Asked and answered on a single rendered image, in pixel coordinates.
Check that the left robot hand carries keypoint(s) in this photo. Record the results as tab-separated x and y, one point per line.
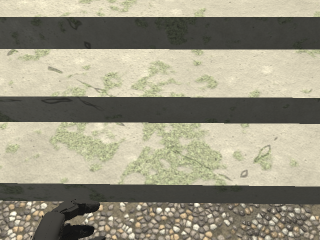
52	225

